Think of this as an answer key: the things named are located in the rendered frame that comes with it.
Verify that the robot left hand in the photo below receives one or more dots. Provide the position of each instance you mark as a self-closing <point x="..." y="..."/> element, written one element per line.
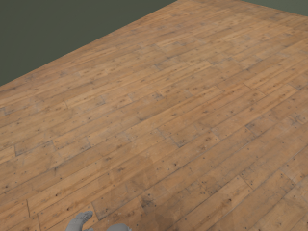
<point x="76" y="224"/>

